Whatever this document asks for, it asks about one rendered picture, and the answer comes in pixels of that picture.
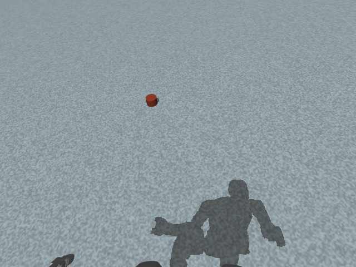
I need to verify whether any tin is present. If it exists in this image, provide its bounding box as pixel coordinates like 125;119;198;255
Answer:
146;94;157;107

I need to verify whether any left robot hand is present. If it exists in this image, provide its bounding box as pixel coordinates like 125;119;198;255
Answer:
49;254;75;267

